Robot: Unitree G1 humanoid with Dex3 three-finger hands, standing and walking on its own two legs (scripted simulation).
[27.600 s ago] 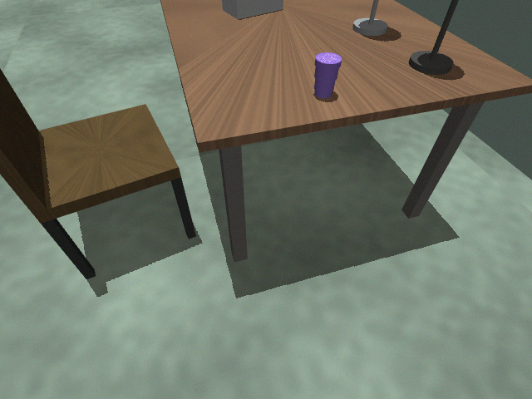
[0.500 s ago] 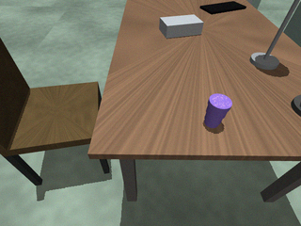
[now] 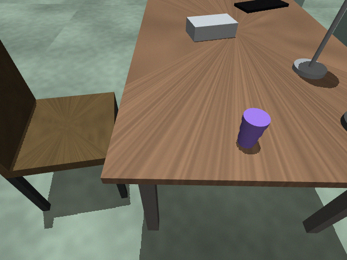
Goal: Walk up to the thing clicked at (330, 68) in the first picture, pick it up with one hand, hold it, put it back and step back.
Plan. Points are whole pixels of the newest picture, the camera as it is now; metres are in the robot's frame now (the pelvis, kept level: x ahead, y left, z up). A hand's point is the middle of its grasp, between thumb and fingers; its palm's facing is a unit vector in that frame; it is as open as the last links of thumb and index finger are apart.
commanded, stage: stand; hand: right
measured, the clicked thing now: (250, 130) +0.48 -0.21 +0.02
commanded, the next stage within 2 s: step back in 1.54 s
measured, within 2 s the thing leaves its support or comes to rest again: neither
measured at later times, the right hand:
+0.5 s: hand out of the picture +0.07 -0.26 -0.16, palm faces -0.02 +0.94 -0.35, open 7.4 cm
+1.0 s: hand out of the picture +0.06 -0.26 -0.16, palm faces -0.02 +0.93 -0.36, open 7.4 cm
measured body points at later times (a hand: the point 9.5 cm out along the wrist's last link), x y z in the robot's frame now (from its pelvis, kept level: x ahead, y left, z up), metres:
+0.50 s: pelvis +0.00 +0.00 +0.00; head +0.01 +0.00 +0.45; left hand +0.06 +0.30 -0.14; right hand +0.07 -0.31 -0.13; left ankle +0.02 +0.11 -0.75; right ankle -0.07 -0.13 -0.75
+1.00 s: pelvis -0.01 +0.00 +0.00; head +0.00 +0.01 +0.45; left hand +0.04 +0.30 -0.14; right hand +0.06 -0.30 -0.13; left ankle +0.02 +0.11 -0.75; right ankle -0.07 -0.13 -0.75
